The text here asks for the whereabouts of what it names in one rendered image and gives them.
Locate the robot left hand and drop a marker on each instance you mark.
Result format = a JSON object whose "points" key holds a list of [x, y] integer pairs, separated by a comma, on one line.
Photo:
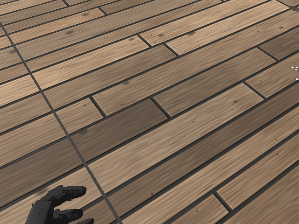
{"points": [[42, 211]]}

